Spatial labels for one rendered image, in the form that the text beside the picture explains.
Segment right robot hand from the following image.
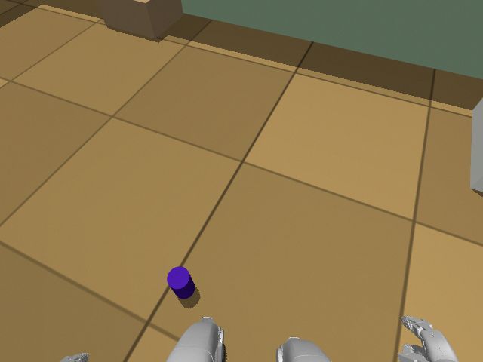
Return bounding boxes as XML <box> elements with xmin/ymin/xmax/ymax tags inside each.
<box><xmin>398</xmin><ymin>316</ymin><xmax>459</xmax><ymax>362</ymax></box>

